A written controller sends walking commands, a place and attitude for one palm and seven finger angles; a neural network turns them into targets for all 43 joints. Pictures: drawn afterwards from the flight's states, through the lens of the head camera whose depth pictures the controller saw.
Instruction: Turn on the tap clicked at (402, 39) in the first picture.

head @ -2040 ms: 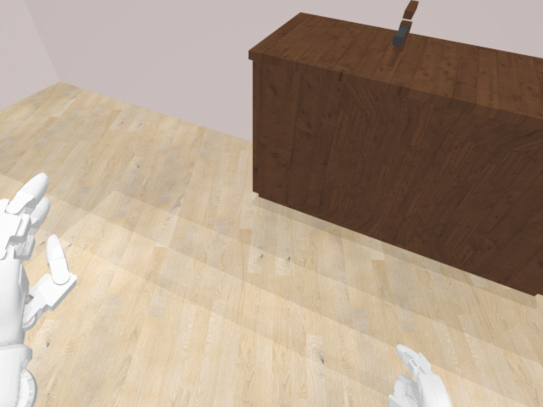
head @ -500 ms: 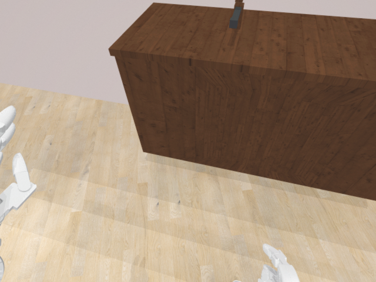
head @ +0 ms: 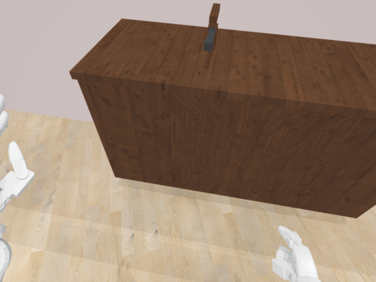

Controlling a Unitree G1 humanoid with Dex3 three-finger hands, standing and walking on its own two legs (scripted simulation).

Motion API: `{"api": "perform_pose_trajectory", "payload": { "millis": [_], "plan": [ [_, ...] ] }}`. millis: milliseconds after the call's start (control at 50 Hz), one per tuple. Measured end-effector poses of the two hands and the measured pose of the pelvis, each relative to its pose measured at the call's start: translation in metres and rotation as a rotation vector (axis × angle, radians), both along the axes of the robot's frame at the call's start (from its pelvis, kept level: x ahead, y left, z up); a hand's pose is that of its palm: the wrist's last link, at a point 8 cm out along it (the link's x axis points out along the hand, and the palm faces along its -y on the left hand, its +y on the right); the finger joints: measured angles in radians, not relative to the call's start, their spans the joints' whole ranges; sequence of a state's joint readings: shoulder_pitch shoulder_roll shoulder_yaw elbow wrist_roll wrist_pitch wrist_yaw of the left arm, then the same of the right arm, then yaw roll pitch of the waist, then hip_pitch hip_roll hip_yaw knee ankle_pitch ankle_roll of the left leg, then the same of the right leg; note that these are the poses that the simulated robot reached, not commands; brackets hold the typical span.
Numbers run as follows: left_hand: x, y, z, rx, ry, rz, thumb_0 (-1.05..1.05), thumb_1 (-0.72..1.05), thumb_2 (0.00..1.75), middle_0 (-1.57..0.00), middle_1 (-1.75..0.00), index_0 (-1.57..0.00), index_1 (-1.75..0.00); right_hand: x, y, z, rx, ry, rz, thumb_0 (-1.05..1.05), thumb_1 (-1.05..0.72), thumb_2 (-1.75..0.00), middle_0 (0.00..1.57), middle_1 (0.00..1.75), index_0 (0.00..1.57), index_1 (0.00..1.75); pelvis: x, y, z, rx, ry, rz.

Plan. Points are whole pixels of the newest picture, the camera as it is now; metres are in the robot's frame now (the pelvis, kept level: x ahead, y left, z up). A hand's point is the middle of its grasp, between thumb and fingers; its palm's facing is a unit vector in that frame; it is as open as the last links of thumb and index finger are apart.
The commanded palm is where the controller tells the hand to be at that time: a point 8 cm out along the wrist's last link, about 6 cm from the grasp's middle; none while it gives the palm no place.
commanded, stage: turn to face it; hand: left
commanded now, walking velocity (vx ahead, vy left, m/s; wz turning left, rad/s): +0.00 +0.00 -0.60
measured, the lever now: (208, 45) +0.82 +0.01 +0.12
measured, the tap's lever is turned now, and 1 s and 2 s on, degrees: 0 0 0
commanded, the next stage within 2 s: take the last steps up to it in 0.78 s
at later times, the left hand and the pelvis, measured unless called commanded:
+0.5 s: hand (147, 163) +0.26 +0.10 +0.18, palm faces +0.13 -0.83 -0.54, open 7.4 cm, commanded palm +0.21 +0.16 +0.19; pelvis -0.02 -0.07 +0.01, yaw -15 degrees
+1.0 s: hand (144, 186) +0.22 +0.09 +0.18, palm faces +0.08 -0.93 -0.37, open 7.4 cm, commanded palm +0.19 +0.14 +0.19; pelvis -0.07 -0.05 +0.01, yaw -25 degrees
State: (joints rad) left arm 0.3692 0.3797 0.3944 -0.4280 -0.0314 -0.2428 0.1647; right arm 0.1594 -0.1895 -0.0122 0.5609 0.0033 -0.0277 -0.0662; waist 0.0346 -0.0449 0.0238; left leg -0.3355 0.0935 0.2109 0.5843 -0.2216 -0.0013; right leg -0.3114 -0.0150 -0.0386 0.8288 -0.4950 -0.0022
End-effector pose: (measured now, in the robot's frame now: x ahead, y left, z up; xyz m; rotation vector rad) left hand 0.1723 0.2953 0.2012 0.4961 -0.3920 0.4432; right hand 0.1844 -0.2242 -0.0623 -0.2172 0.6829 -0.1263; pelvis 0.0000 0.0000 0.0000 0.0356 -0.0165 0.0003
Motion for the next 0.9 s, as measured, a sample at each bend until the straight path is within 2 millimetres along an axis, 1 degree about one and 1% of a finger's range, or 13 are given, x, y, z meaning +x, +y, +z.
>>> {"api": "perform_pose_trajectory", "payload": {
  "millis": [40,80,120,180,260,300,340,460,580,660,720,800,900],
  "plan": [
    [0.016,-0.007,-0.010,-0.034,0.044,-0.029,0.01,0.89,0.90,-0.21,-0.30,-0.21,-0.30,-0.001,0.010,0.002,0.035,-0.012,0.011,0.01,-0.91,-0.90,0.20,0.30,0.20,0.30,-0.001,-0.002,0.002,-0.012,-0.004,-0.022],
    [0.027,-0.022,-0.014,-0.051,0.078,-0.081,0.01,0.89,0.90,-0.20,-0.30,-0.21,-0.30,-0.005,0.015,0.002,0.073,-0.015,0.018,0.01,-0.91,-0.90,0.20,0.30,0.20,0.30,-0.002,-0.005,0.004,-0.024,-0.005,-0.048],
    [0.033,-0.043,-0.011,-0.040,0.086,-0.146,0.01,0.89,0.90,-0.20,-0.30,-0.21,-0.30,-0.012,0.016,-0.001,0.107,-0.013,0.020,0.01,-0.91,-0.90,0.20,0.30,0.21,0.30,-0.004,-0.010,0.004,-0.030,-0.001,-0.072],
    [0.036,-0.073,0.001,0.029,0.081,-0.225,0.02,0.89,0.90,-0.21,-0.30,-0.21,-0.30,-0.025,0.006,-0.011,0.148,0.003,0.004,0.01,-0.91,-0.90,0.20,0.30,0.21,0.30,-0.006,-0.022,0.001,-0.029,0.011,-0.107],
    [0.039,-0.104,0.014,0.152,0.081,-0.248,0.01,0.89,0.90,-0.21,-0.31,-0.21,-0.30,-0.049,-0.025,-0.038,0.182,0.051,-0.042,0.01,-0.90,-0.90,0.21,0.30,0.21,0.30,-0.008,-0.043,-0.007,-0.034,0.013,-0.134],
    [0.042,-0.115,0.015,0.172,0.100,-0.238,0.01,0.88,0.90,-0.21,-0.31,-0.21,-0.30,-0.063,-0.045,-0.050,0.176,0.104,-0.083,0.01,-0.90,-0.90,0.21,0.30,0.21,0.30,-0.009,-0.051,-0.007,-0.026,0.015,-0.144],
    [0.047,-0.123,0.014,0.160,0.138,-0.229,0.01,0.88,0.90,-0.21,-0.31,-0.22,-0.30,-0.079,-0.066,-0.054,0.158,0.154,-0.137,0.01,-0.91,-0.90,0.21,0.30,0.21,0.30,-0.011,-0.056,-0.002,-0.003,0.024,-0.178],
    [0.059,-0.144,0.004,0.131,0.242,-0.270,0.01,0.88,0.90,-0.21,-0.31,-0.22,-0.30,-0.120,-0.117,-0.038,0.082,0.202,-0.292,0.01,-0.91,-0.90,0.20,0.30,0.20,0.30,-0.016,-0.068,0.012,0.018,0.037,-0.243],
    [0.058,-0.168,0.007,0.091,0.185,-0.387,0.01,0.88,0.90,-0.21,-0.31,-0.22,-0.30,-0.144,-0.145,-0.012,0.013,0.151,-0.378,0.01,-0.91,-0.90,0.20,0.30,0.20,0.30,-0.026,-0.074,0.016,0.011,0.036,-0.295],
    [0.050,-0.174,0.017,0.080,0.097,-0.452,0.01,0.88,0.90,-0.21,-0.31,-0.22,-0.30,-0.154,-0.147,0.004,-0.017,0.099,-0.401,0.01,-0.91,-0.90,0.20,0.30,0.20,0.30,-0.033,-0.073,0.015,0.003,0.039,-0.326],
    [0.044,-0.168,0.019,0.066,0.055,-0.466,0.01,0.88,0.90,-0.21,-0.31,-0.22,-0.30,-0.159,-0.141,0.012,-0.026,0.067,-0.407,0.01,-0.91,-0.90,0.20,0.30,0.20,0.30,-0.039,-0.068,0.014,-0.005,0.042,-0.343],
    [0.038,-0.152,0.010,0.022,0.038,-0.457,0.01,0.88,0.90,-0.21,-0.31,-0.22,-0.30,-0.165,-0.123,0.014,-0.028,0.040,-0.406,0.01,-0.91,-0.90,0.20,0.30,0.20,0.30,-0.046,-0.057,0.010,-0.025,0.038,-0.357],
    [0.031,-0.139,-0.002,-0.019,0.073,-0.426,0.01,0.88,0.90,-0.21,-0.31,-0.21,-0.30,-0.176,-0.093,0.011,0.017,0.014,-0.396,0.01,-0.91,-0.90,0.20,0.30,0.20,0.30,-0.058,-0.048,0.011,-0.020,0.006,-0.404]
  ]
}}
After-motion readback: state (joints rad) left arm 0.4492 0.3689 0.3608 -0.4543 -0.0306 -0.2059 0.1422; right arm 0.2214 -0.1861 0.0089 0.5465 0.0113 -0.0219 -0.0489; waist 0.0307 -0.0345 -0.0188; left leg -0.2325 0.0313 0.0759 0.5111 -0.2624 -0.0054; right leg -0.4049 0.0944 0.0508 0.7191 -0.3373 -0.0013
